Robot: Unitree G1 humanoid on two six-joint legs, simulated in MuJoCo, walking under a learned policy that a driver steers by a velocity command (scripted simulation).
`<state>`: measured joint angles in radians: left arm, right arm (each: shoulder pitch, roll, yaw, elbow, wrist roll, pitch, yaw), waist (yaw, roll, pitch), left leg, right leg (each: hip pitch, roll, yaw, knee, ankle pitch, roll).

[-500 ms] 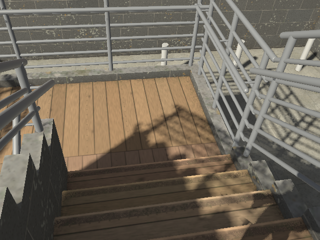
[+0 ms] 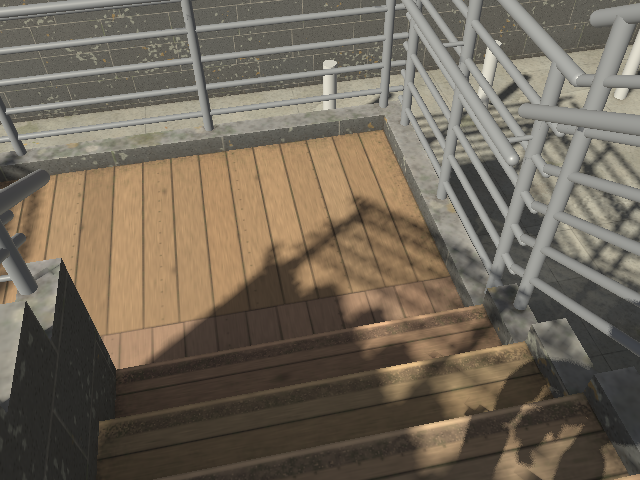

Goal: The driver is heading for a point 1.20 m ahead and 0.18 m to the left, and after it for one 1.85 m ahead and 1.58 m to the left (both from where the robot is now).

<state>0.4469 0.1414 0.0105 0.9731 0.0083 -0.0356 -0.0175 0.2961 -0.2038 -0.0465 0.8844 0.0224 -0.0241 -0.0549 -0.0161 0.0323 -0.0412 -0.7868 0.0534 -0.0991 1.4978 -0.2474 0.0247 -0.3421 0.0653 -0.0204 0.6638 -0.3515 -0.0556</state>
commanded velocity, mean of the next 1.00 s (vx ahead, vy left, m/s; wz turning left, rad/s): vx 0.50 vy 0.00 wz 0.00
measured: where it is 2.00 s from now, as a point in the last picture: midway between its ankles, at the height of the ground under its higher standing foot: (294, 409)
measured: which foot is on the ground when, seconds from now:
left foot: up 0.00-0.30, down 0.32-0.88, up 0.90-1.00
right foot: down 0.00-0.34, up 0.36-0.86, down 0.88-1.00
